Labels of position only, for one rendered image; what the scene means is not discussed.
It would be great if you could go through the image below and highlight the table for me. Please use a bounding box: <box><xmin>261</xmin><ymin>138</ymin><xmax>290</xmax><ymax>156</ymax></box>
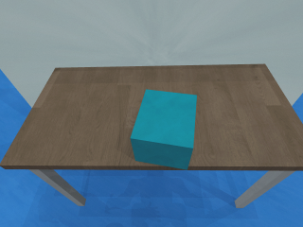
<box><xmin>0</xmin><ymin>63</ymin><xmax>303</xmax><ymax>208</ymax></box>

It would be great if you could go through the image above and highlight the carton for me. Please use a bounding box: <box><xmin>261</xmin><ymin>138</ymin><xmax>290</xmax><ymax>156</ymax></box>
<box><xmin>130</xmin><ymin>89</ymin><xmax>197</xmax><ymax>170</ymax></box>

